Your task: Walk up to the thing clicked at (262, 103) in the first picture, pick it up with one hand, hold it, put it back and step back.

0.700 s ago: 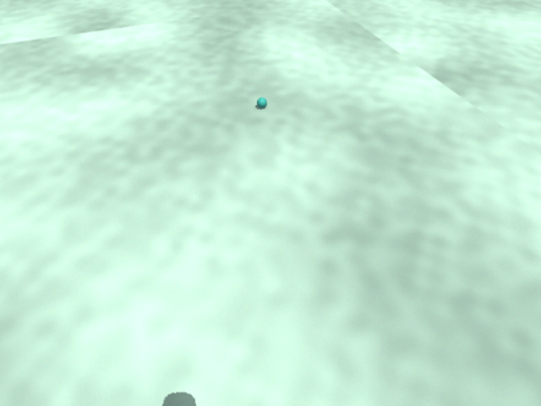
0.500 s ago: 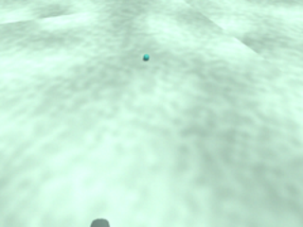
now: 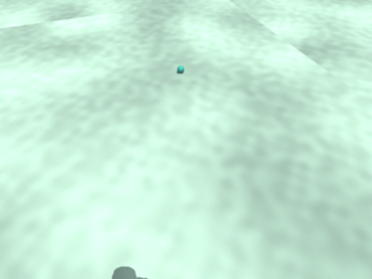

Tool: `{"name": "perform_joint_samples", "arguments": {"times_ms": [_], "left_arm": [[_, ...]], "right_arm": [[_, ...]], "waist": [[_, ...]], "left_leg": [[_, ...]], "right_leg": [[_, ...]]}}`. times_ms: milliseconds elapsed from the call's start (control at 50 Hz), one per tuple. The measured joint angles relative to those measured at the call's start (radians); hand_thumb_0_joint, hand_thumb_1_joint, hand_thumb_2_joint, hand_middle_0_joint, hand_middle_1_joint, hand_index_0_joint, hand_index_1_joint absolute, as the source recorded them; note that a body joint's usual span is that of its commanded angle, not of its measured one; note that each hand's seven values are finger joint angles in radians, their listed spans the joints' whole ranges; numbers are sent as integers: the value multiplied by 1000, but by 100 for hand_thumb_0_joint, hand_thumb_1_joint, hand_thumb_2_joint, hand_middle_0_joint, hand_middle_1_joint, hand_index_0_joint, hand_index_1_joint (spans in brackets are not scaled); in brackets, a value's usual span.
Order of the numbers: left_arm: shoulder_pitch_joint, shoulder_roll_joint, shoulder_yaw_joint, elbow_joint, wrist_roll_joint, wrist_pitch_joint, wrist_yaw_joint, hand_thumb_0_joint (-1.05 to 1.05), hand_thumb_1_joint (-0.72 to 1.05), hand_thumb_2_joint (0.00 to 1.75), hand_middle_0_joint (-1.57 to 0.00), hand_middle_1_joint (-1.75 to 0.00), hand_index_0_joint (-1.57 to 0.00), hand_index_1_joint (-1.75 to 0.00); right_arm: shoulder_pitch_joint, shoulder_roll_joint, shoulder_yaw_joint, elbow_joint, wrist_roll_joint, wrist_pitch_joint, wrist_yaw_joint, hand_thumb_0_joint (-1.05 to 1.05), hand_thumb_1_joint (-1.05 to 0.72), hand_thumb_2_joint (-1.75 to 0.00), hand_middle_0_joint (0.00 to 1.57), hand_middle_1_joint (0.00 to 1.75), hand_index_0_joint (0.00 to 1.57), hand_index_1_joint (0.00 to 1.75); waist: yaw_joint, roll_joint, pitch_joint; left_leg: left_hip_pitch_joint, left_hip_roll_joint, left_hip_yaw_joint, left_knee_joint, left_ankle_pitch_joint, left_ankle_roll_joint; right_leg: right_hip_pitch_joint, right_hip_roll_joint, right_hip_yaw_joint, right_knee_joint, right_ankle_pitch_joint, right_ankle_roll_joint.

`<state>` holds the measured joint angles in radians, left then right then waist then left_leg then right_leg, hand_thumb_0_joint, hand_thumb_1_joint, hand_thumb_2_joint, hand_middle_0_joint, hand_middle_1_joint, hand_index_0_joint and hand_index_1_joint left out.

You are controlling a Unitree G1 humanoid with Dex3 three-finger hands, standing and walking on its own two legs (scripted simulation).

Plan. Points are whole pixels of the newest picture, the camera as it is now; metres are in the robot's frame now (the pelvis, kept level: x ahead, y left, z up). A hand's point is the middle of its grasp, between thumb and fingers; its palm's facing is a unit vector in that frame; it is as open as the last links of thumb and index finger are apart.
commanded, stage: stand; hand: left
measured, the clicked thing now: (180, 69) +2.03 +0.06 -0.75
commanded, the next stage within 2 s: walk up in 0.42 s
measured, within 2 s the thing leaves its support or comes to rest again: neither
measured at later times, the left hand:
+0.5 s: hand out of the picture +0.07 +0.26 -0.15, palm faces -0.09 -0.93 -0.35, open 7.4 cm
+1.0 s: hand (131, 166) +0.49 +0.20 -0.16, palm faces -0.45 -0.75 -0.48, open 7.4 cm
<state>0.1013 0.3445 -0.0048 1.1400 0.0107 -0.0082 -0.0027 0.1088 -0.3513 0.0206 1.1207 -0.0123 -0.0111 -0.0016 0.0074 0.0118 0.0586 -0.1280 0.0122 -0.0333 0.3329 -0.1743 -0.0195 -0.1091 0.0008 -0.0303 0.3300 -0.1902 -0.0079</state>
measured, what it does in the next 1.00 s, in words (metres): walks ahead, turning right: right foot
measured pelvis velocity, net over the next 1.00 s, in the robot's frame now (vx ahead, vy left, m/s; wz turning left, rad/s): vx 0.21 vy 0.02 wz -0.48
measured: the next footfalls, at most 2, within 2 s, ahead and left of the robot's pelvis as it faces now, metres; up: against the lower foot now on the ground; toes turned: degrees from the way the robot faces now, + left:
right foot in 0.94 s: +0.31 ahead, -0.17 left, +0.00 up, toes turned -37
left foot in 1.36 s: +0.64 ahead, +0.13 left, +0.00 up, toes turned -41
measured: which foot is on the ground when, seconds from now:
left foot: down 0.00-0.98, up 1.00-1.00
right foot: down 0.00-0.64, up 0.66-0.92, down 0.94-1.00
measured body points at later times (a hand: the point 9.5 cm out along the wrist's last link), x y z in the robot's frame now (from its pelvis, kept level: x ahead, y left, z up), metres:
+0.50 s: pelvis +0.01 +0.01 +0.00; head +0.02 -0.01 +0.45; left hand +0.08 +0.31 -0.13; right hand +0.09 -0.31 -0.13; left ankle -0.01 +0.13 -0.74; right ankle -0.01 -0.11 -0.75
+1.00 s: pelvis +0.21 +0.02 -0.06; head +0.21 +0.00 +0.39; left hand +0.51 +0.24 -0.12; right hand +0.05 -0.29 -0.17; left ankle +0.02 +0.18 -0.71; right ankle +0.28 -0.15 -0.75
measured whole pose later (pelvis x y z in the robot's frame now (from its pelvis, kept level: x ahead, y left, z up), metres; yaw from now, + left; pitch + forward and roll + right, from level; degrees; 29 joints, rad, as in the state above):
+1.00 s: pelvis +0.21 +0.02 -0.06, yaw -28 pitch -2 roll -4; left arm 0.12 0.46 0.06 0.91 -0.01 -0.06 -0.01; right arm 0.32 -0.48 -0.11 0.90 -0.06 0.02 0.09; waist -0.10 0.11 0.05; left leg 0.06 0.04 0.14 0.86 -0.60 0.01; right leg -0.54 -0.02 -0.19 0.73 -0.14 -0.06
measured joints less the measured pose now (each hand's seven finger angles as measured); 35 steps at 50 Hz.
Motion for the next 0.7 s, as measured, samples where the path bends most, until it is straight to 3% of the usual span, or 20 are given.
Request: {"name": "perform_joint_samples", "arguments": {"times_ms": [420,500,580,620,660,700], "left_arm": [[1,0,1,-3,-1,-3,4,1,91,89,-20,-30,-20,-30],[98,8,20,-58,4,-19,-31,0,91,89,-20,-30,-20,-30],[145,25,34,-56,12,-12,-31,1,90,89,-20,-30,-20,-30],[153,46,40,-73,14,-13,-30,1,90,89,-20,-30,-20,-30],[153,76,46,-84,11,-8,-24,1,90,89,-20,-30,-20,-30],[159,79,42,-90,8,-2,-15,1,91,89,-20,-30,-20,-30]], "right_arm": [[-3,-2,-2,-3,0,3,0,0,-90,-90,20,30,20,30],[-6,-42,-56,-91,-32,1,76,0,-90,-90,21,30,20,30],[-8,-96,-95,-181,-31,-8,108,0,-90,-90,21,30,20,30],[5,-110,-105,-201,-27,-12,112,0,-90,-90,20,30,20,30],[23,-97,-113,-208,-36,-22,107,0,-90,-90,20,30,20,30],[54,-99,-116,-216,-37,-26,103,0,-90,-90,20,30,20,30]], "waist": [[-2,0,-4],[6,15,-44],[-23,53,-67],[-29,56,-72],[-31,12,-67],[-40,27,-80]], "left_leg": [[12,3,0,-7,-4,-1],[-85,-6,35,204,-267,66],[-138,-21,-26,316,-259,86],[-106,-16,-39,221,-261,88],[-52,-38,8,125,-170,61],[-3,-21,48,70,-166,60]], "right_leg": [[16,3,0,-16,1,-1],[-84,19,83,99,-78,-11],[-151,39,140,143,-67,14],[-168,43,163,154,-80,30],[-205,16,185,251,-167,29],[-287,8,91,423,-252,14]]}}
